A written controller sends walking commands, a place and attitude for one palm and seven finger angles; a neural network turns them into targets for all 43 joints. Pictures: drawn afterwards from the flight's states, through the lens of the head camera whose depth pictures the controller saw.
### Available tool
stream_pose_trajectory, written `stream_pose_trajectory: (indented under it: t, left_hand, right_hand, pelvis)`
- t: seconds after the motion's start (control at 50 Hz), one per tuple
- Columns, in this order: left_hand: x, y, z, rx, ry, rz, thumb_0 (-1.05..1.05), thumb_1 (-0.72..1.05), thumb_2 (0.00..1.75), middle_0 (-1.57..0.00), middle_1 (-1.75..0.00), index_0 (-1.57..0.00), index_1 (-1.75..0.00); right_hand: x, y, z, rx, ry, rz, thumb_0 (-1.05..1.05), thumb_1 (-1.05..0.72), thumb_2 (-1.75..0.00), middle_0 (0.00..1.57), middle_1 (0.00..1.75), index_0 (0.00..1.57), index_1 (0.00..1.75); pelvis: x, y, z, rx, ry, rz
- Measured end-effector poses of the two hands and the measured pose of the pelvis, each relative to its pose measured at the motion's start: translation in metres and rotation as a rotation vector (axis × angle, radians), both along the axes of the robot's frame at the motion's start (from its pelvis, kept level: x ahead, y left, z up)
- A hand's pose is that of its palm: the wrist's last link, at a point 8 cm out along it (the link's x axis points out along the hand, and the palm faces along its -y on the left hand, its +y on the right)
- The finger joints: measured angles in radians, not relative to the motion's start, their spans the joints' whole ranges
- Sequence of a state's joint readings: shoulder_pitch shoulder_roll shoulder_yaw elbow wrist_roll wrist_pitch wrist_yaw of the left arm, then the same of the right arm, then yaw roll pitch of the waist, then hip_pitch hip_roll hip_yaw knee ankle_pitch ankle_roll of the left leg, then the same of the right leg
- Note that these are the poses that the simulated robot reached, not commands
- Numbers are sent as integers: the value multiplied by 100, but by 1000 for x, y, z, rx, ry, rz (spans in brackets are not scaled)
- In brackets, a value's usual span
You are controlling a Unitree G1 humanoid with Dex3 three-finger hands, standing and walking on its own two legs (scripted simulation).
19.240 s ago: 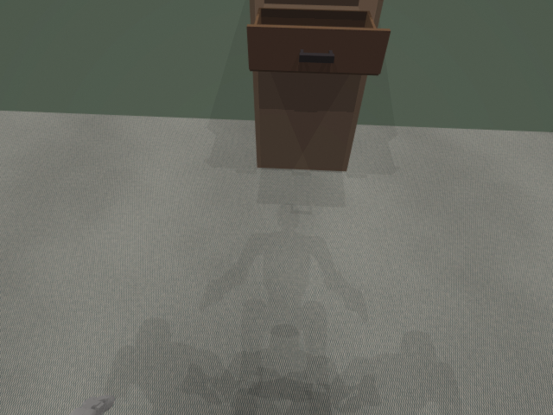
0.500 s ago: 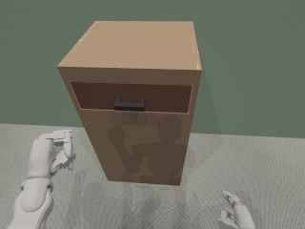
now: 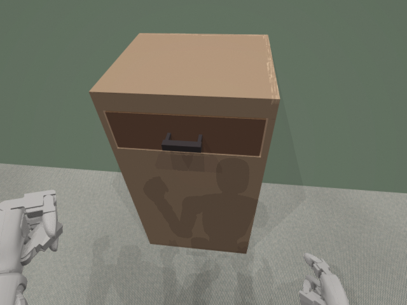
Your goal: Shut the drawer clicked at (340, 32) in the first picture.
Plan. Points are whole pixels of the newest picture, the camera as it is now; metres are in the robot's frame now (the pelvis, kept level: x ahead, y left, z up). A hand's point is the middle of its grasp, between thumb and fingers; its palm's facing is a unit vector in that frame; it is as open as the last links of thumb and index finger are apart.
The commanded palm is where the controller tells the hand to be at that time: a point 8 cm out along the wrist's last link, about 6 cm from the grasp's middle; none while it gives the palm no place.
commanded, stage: step back with the hand held close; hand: left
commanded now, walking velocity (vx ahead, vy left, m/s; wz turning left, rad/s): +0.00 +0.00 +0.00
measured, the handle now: (183, 141) +0.54 +0.13 +0.00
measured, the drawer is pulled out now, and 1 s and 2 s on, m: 0.00 0.00 0.00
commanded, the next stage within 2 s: stop stepping back and stand still in 1.44 s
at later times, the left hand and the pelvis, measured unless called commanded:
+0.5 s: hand (65, 232) +0.18 +0.24 +0.14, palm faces +0.20 -0.83 -0.51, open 3.2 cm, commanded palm +0.12 +0.29 +0.17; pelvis -0.02 +0.01 +0.00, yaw -2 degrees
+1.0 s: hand (35, 264) +0.13 +0.25 +0.15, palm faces +0.29 -0.84 -0.46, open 3.2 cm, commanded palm +0.06 +0.29 +0.17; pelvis -0.07 +0.01 -0.01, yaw +1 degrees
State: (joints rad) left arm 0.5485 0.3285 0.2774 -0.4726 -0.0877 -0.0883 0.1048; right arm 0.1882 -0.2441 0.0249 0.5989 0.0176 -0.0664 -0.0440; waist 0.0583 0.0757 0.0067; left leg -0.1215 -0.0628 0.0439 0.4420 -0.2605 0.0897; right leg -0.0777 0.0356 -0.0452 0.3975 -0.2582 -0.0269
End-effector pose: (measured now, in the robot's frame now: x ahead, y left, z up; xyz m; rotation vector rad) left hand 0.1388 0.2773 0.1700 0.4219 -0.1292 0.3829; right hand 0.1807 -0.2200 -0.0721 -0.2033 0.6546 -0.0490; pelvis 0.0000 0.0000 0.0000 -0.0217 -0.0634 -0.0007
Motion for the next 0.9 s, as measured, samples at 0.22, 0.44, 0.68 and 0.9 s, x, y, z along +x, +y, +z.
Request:
stream_pose_trajectory:
  t: [0.22, 0.44, 0.68, 0.9]
  left_hand:
    - [13, 5, 26, 112, -92, -44, 1, 89, 90, -140, -159, -140, -160]
    - [17, -2, -14, 91, 125, -155, 1, 89, 90, -140, -159, -140, -160]
    - [-15, 3, 14, 186, -14, -111, 1, 89, 90, -140, -159, -140, -160]
    - [-39, -4, -7, 85, -19, -119, 1, 89, 90, -140, -159, -140, -160]
  right_hand:
    - [-8, -2, 0, -13, 23, -16, 1, -90, -89, 20, 30, 20, 30]
    - [-44, -22, -10, -51, 138, -143, 1, -90, -89, 20, 30, 20, 30]
    - [-56, -13, -13, -53, 97, -100, 1, -90, -89, 20, 30, 20, 30]
    - [-79, -19, -9, -75, 116, -100, 1, -90, -89, 20, 30, 20, 30]
  pelvis:
    - [-2, -2, 0, -7, 24, -16]
    - [-15, 10, -2, 8, 92, -36]
    - [-37, 7, -9, 22, 82, -16]
    - [-60, 2, -11, -22, 95, 16]
